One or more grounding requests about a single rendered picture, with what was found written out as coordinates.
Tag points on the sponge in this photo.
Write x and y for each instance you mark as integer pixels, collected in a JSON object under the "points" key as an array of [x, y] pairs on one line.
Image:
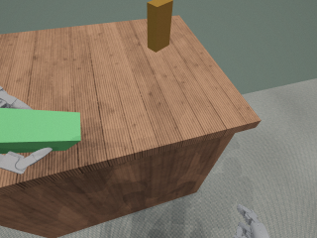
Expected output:
{"points": [[29, 130]]}

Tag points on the right robot hand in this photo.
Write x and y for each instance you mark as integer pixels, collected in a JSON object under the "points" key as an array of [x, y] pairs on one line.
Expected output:
{"points": [[256, 229]]}

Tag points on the left robot hand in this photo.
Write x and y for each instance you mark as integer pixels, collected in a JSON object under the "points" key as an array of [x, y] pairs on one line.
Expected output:
{"points": [[14, 162]]}

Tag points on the table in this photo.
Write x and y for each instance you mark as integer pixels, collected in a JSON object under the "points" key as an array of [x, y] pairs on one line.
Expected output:
{"points": [[152, 124]]}

